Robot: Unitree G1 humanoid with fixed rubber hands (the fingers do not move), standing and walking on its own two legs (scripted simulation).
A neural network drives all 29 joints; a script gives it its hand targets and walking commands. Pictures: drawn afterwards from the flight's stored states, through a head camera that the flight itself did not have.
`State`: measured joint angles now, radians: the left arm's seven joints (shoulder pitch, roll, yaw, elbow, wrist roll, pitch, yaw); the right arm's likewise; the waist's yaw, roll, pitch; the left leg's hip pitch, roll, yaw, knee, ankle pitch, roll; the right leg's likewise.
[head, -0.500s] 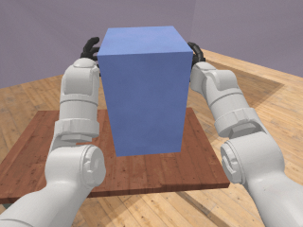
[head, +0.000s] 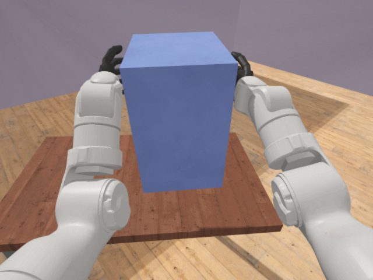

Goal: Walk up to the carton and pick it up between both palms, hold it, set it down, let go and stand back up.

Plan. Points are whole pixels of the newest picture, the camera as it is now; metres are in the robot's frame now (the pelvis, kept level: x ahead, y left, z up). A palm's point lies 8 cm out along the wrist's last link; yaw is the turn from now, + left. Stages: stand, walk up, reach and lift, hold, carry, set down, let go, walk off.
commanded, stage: hold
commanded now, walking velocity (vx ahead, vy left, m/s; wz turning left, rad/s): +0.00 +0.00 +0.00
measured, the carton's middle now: (178, 111) +0.38 +0.00 +0.25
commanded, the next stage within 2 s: none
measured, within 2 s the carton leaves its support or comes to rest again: neither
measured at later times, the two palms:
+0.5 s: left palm (109, 83) +0.37 +0.13 +0.31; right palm (243, 88) +0.37 -0.13 +0.31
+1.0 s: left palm (109, 83) +0.37 +0.13 +0.31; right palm (242, 88) +0.37 -0.13 +0.31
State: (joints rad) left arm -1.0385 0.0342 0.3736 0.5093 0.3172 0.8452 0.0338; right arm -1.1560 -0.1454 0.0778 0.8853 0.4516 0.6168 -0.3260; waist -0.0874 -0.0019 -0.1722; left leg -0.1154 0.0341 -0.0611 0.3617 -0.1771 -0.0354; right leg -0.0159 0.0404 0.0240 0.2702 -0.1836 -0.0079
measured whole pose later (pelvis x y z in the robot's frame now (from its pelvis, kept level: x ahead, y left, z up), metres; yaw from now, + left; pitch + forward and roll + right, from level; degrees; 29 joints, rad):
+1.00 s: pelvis +0.00 +0.00 +0.00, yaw +0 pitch -4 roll -1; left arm -1.03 0.04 0.37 0.50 0.32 0.84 0.03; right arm -1.15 -0.14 0.08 0.88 0.45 0.62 -0.33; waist -0.09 -0.01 -0.17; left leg -0.11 0.03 -0.07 0.37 -0.18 -0.04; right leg -0.01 0.04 0.02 0.27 -0.18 -0.01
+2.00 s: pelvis +0.00 +0.00 +0.00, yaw +0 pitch -4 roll -1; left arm -1.04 0.04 0.37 0.51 0.32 0.84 0.03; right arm -1.15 -0.14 0.08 0.89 0.45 0.62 -0.33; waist -0.09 -0.01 -0.17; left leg -0.12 0.03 -0.07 0.36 -0.18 -0.04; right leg -0.02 0.04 0.02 0.27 -0.18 -0.01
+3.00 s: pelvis +0.00 +0.00 +0.00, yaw -1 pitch -4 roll -1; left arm -1.04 0.03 0.37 0.50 0.32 0.84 0.03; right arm -1.15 -0.15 0.08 0.88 0.45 0.62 -0.33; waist -0.09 0.00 -0.17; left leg -0.11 0.03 -0.07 0.36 -0.18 -0.03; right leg -0.01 0.04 0.02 0.27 -0.18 -0.01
